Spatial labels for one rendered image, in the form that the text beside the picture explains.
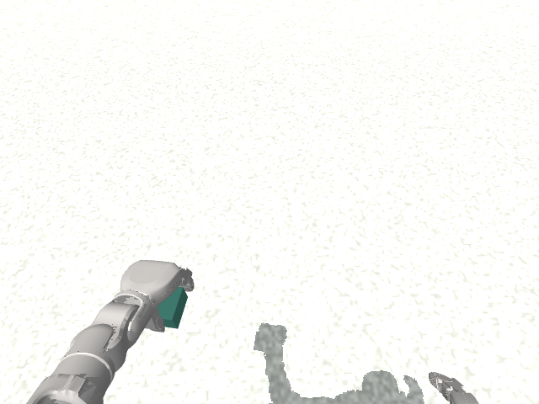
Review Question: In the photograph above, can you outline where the left robot arm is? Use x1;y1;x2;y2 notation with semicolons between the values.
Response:
26;290;153;404

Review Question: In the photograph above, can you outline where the small box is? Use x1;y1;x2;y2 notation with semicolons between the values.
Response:
157;287;188;329

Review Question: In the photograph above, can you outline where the left robot hand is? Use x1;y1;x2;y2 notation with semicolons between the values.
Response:
120;260;195;332

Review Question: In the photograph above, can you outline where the right robot hand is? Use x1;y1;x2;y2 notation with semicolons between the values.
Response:
429;372;479;404

